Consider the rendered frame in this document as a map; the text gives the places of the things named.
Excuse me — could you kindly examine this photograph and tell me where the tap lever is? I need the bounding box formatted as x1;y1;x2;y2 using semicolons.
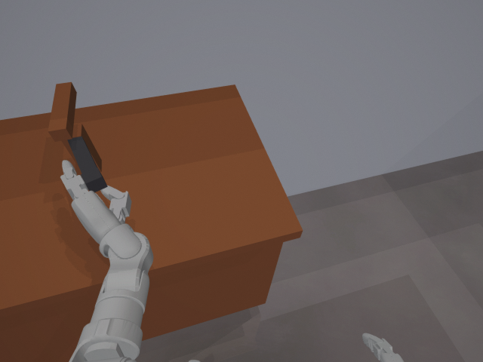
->
68;137;108;192

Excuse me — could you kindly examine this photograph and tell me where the right robot hand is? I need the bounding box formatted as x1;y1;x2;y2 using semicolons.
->
362;333;404;362

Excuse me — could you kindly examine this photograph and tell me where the counter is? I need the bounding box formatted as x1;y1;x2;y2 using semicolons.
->
0;82;303;362

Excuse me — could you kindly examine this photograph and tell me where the robot left forearm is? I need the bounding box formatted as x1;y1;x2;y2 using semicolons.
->
69;224;153;362

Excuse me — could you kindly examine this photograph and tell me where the left robot hand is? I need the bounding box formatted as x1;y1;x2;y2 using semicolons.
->
60;160;131;244

